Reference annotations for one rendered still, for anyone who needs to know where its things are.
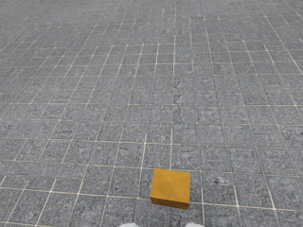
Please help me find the carton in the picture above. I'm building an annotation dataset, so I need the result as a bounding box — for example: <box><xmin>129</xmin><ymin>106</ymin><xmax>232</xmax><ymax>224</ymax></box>
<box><xmin>150</xmin><ymin>168</ymin><xmax>191</xmax><ymax>210</ymax></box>

